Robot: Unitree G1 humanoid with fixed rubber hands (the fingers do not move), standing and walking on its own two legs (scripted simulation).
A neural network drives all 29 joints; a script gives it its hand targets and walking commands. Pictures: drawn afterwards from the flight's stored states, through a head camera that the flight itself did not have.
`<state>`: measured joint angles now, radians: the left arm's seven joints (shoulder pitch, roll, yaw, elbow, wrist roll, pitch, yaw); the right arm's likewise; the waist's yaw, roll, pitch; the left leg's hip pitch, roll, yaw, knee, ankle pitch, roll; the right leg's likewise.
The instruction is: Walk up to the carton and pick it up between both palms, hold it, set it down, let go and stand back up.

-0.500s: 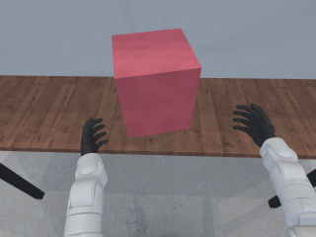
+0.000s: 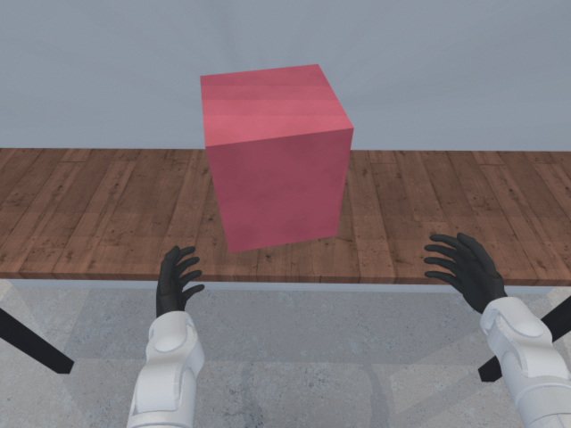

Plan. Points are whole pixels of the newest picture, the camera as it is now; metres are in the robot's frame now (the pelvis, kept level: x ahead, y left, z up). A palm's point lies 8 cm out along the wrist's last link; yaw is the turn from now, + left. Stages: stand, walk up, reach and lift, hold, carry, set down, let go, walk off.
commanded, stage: set down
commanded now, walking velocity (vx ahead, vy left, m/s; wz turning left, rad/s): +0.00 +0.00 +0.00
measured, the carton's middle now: (272, 161) +0.55 +0.10 +0.06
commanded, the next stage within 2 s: none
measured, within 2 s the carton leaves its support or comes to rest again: neither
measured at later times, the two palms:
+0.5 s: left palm (161, 345) +0.21 +0.21 +0.04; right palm (503, 323) +0.28 -0.23 +0.03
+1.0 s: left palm (161, 348) +0.21 +0.21 +0.02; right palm (507, 340) +0.26 -0.24 +0.02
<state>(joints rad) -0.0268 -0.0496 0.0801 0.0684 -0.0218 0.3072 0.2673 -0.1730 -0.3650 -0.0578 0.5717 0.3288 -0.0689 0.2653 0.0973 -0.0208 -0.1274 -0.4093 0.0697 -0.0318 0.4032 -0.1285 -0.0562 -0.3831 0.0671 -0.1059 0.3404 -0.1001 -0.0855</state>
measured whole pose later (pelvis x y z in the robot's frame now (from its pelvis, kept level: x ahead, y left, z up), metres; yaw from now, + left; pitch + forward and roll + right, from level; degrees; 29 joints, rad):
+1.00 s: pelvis +0.03 +0.00 +0.00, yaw +0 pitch +3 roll -1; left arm 0.31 -0.01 0.01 -0.10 -0.02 0.27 0.27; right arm 0.19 -0.38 -0.06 0.35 0.40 -0.02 0.26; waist 0.08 -0.04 -0.11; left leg -0.28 0.07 -0.03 0.40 -0.19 -0.06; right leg -0.25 0.07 -0.11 0.34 -0.16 -0.09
